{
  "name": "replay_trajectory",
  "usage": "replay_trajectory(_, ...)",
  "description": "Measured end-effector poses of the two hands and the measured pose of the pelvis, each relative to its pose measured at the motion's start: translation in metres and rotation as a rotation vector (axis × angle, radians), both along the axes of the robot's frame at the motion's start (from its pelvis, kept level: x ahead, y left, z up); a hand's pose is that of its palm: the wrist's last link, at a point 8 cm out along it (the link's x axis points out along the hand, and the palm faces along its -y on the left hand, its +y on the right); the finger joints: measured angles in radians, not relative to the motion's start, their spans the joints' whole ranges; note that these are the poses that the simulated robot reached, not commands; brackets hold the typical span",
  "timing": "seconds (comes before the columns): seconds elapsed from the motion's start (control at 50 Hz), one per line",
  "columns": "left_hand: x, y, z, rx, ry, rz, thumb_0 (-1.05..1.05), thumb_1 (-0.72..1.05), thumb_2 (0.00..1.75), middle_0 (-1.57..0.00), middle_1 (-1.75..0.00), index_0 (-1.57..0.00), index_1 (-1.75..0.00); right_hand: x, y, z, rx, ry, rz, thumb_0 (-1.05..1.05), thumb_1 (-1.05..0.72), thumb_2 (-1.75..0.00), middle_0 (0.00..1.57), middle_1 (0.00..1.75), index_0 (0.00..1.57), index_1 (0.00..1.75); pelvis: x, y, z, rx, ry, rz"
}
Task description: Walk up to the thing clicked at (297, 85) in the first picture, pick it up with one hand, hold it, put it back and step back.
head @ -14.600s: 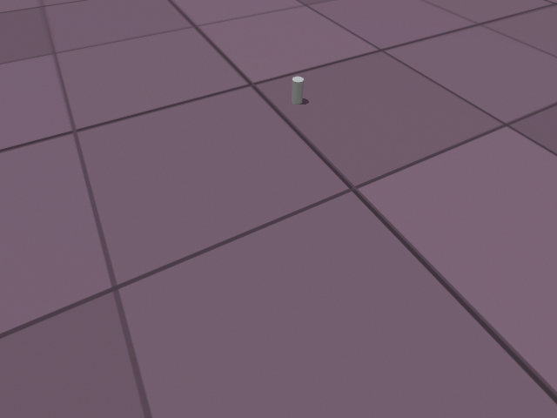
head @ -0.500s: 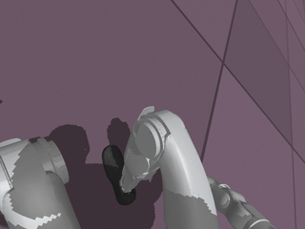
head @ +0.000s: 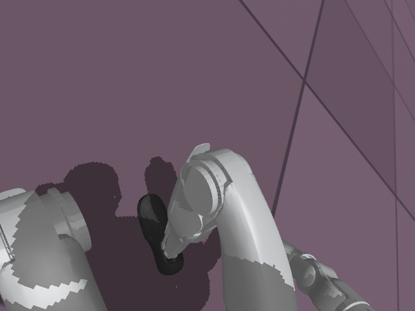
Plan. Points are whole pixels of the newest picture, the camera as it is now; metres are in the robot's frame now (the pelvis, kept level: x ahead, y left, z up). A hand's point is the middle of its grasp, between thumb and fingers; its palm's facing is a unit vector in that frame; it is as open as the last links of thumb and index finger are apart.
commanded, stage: settle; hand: left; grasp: from the side
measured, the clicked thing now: out of the picture +0.46 +0.28 -0.21
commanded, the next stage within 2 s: lift in 1.78 s
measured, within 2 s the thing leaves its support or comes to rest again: leaves its support in 0.24 s
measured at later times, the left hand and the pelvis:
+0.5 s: hand out of the picture +0.43 +0.31 -0.10, palm faces +0.37 -0.93 -0.04, open 10.5 cm; pelvis +0.01 +0.00 +0.02, yaw +3 degrees
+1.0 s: hand out of the picture +0.42 +0.31 -0.02, palm faces +0.32 -0.94 -0.07, open 10.4 cm; pelvis +0.03 -0.01 +0.05, yaw +9 degrees
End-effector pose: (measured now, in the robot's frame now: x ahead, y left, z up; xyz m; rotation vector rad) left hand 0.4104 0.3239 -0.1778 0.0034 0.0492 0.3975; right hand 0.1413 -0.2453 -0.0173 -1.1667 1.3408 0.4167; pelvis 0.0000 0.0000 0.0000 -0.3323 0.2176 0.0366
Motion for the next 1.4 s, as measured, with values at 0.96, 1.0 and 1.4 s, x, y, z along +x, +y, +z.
replay_trajectory(0.96, -0.028, 0.026, 0.153, 0.049, 0.047, -0.076, -0.01, -0.4, 1.06, -0.67, -1.0, -0.68, -1.01, 0.05, 0.001, -0.02, 0.276, -0.163, -0.361, 0.0, -0.91, -0.9, 0.21, 0.3, 0.2, 0.3, 0.027, -0.012, 0.052, 0.124, 0.312, 0.088)
replay_trajectory(1.0, -0.024, 0.026, 0.162, 0.049, 0.041, -0.071, -0.01, -0.4, 1.06, -0.67, -1.0, -0.68, -1.01, 0.053, -0.001, -0.021, 0.284, -0.167, -0.375, 0.0, -0.91, -0.9, 0.21, 0.3, 0.2, 0.3, 0.029, -0.013, 0.055, 0.131, 0.324, 0.091)
replay_trajectory(1.4, -0.018, 0.014, 0.198, 0.016, 0.058, -0.068, -0.01, -0.43, 1.09, -0.67, -1.01, -0.68, -1.02, 0.061, -0.011, -0.007, 0.315, -0.238, -0.456, 0.0, -0.92, -0.9, 0.21, 0.3, 0.2, 0.3, 0.034, -0.017, 0.077, 0.166, 0.376, 0.101)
